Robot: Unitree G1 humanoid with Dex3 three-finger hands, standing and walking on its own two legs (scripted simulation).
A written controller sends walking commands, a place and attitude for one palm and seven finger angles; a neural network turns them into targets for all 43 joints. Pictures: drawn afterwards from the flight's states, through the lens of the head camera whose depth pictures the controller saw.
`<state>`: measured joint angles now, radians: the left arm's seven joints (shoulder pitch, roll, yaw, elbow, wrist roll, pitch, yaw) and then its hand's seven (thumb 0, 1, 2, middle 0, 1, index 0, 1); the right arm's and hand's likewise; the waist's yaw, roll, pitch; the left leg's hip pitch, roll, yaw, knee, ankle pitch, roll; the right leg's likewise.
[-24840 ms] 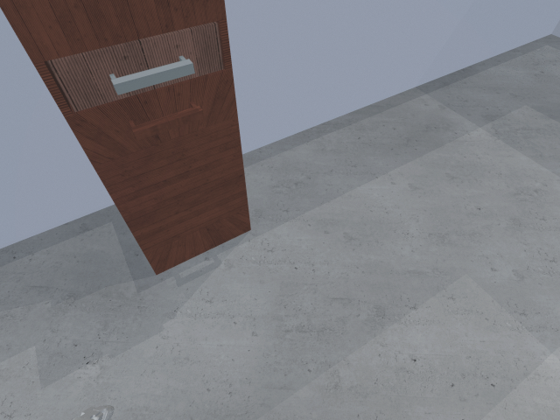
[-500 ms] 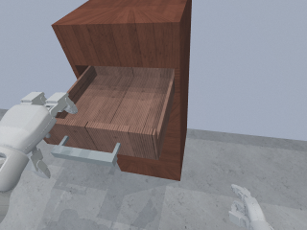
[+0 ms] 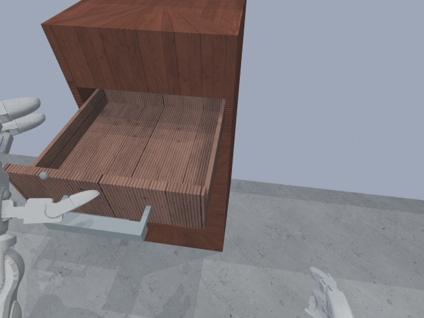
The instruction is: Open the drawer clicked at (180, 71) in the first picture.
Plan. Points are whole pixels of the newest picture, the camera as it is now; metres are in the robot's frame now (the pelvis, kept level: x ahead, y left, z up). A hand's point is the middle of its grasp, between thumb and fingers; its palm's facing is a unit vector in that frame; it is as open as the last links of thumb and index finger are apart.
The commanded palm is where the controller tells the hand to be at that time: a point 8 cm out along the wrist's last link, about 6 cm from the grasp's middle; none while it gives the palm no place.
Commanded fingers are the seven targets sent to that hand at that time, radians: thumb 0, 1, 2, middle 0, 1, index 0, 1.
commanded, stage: draw the hand back to the body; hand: left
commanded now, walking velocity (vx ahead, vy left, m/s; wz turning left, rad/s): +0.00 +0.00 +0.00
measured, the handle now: (100, 215) +0.26 +0.25 +0.05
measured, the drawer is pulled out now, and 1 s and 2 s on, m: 0.29 0.29 0.29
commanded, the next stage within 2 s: step back with the hand held close in 0.62 s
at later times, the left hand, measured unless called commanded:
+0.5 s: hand (29, 184) +0.19 +0.25 +0.24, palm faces +0.52 -0.78 -0.36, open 8.0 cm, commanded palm +0.14 +0.29 +0.24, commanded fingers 0.00 0.90 0.90 -0.20 -0.30 -0.20 -0.30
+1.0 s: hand (35, 199) +0.18 +0.24 +0.23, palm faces +0.40 -0.74 -0.53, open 7.4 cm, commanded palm +0.11 +0.29 +0.24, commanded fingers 0.00 0.90 0.90 -0.20 -0.30 -0.20 -0.30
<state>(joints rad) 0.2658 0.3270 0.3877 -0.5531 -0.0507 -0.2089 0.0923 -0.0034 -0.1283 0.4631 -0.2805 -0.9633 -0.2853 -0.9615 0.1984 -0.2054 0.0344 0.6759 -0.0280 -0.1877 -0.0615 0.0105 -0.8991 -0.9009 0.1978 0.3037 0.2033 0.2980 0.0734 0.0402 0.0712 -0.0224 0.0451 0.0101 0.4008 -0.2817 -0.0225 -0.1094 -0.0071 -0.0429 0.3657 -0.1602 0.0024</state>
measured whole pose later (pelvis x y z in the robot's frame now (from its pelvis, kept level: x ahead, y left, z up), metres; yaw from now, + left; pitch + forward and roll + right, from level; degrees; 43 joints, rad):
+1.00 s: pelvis -0.03 +0.01 +0.00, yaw +0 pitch +1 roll +0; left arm 0.50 0.43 0.50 -0.68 -0.05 -0.25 0.09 0.01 0.89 0.90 -0.21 -0.30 -0.21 -0.30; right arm 0.16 -0.24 -0.02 0.55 0.00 -0.06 -0.06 0.01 -0.90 -0.90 0.20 0.30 0.20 0.30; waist 0.01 0.04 0.04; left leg -0.24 0.02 0.02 0.49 -0.27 0.00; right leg -0.31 -0.03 -0.02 0.42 -0.12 0.02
